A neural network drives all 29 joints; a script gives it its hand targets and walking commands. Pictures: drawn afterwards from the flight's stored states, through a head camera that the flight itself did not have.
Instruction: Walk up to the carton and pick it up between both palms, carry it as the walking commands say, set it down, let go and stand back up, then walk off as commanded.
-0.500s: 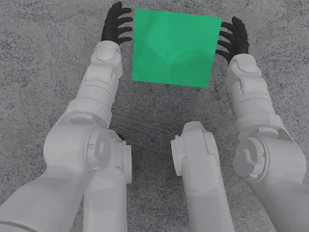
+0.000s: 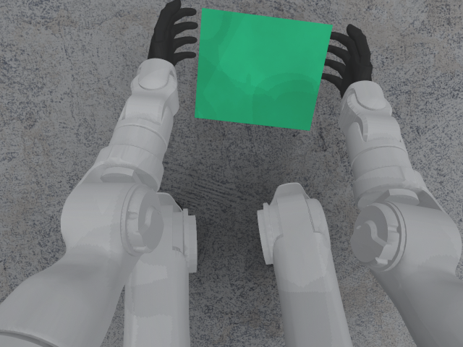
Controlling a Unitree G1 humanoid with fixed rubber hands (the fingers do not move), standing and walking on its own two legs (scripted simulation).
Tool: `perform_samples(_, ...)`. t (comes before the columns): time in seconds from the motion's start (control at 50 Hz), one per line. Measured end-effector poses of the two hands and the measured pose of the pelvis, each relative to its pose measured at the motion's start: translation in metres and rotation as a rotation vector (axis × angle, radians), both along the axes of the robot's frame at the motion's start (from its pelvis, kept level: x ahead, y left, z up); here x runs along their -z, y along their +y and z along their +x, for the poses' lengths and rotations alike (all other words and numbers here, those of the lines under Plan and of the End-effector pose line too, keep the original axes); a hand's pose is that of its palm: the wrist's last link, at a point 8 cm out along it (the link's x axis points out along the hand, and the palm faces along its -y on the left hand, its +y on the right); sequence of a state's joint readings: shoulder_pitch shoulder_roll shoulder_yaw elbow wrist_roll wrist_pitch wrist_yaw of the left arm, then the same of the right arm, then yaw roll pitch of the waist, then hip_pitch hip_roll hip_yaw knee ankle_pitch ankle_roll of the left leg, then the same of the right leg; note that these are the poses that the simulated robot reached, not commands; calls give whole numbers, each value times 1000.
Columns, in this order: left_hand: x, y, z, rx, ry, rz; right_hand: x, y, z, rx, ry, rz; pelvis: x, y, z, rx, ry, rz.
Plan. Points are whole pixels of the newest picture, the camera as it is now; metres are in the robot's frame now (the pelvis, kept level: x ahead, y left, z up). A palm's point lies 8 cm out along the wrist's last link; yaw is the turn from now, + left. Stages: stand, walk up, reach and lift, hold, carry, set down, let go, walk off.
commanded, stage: set down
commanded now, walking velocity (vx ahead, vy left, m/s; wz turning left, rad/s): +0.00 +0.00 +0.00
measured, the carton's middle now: (254, 72) +0.51 -0.06 -0.27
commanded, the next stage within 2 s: none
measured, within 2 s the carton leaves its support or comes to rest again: rests again in 0.66 s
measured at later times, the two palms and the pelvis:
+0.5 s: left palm (163, 57) +0.52 +0.09 -0.17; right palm (353, 80) +0.47 -0.20 -0.17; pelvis +0.00 +0.00 +0.00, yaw -1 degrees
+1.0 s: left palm (134, 67) +0.51 +0.14 -0.20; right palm (361, 102) +0.44 -0.22 -0.20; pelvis +0.00 +0.02 -0.01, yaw -3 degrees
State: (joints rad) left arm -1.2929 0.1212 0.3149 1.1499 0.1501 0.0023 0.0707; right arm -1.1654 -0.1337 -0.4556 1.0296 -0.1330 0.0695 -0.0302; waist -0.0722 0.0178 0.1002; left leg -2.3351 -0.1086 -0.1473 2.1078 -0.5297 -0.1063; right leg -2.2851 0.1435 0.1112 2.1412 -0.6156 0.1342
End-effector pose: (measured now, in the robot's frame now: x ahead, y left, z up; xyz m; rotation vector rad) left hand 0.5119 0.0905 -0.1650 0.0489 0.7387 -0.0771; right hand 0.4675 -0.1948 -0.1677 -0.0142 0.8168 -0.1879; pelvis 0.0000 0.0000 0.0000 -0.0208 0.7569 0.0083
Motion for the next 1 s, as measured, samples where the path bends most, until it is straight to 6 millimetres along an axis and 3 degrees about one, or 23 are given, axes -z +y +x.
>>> perform_samples(0.54, 14, 3, 3, 48, -3, 13, 6, -1, 5, -8, -32, -14, 1, 2, 5, 8, 2, -6)
perform_samples(0.62, 38, 12, -19, 63, 91, 56, 15, -1, -1, -15, -4, -16, -2, 3, 6, 10, 11, -5)
perform_samples(0.76, 48, 57, -15, -16, 68, 122, 42, -1, -26, 2, 41, -7, 0, 7, 5, 22, 6, 3)
perform_samples(0.82, 55, 61, -18, -10, 97, 125, 46, -6, -30, 25, 27, -11, 2, 11, 4, 27, -2, -3)
perform_samples(1.0, 35, 54, 0, -23, 5, 80, 28, -25, -28, 54, -41, -28, 10, 16, -2, 38, -39, -12)
